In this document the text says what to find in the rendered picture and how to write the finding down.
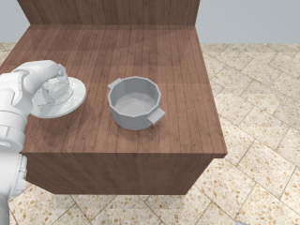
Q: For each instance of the robot left forearm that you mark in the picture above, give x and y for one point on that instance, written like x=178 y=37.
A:
x=17 y=88

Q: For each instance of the lid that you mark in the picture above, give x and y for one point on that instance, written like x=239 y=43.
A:
x=66 y=103

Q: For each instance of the left robot upper arm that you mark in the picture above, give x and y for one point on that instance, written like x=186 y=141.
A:
x=12 y=181

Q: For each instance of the knob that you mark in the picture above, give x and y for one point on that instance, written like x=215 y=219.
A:
x=55 y=88

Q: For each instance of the table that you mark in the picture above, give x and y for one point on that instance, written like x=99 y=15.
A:
x=85 y=152

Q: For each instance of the pot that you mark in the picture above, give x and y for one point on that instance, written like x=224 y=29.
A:
x=135 y=102

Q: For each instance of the left robot hand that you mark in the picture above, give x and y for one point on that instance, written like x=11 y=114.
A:
x=46 y=69

